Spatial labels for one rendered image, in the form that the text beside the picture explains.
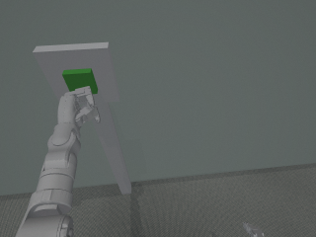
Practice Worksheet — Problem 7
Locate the robot left upper arm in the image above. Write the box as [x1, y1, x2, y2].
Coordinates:
[18, 214, 74, 237]

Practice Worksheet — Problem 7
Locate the robot left forearm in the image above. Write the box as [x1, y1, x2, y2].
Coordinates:
[15, 122, 81, 237]

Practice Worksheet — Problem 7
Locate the button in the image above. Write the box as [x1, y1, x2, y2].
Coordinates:
[62, 68, 98, 95]

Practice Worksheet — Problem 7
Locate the robot left hand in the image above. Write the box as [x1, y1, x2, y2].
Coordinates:
[57, 86, 101, 130]

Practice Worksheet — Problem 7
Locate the robot right hand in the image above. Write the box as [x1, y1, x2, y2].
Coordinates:
[243, 222, 264, 237]

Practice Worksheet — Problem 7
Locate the panel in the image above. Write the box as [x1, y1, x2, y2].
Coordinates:
[33, 41, 131, 195]

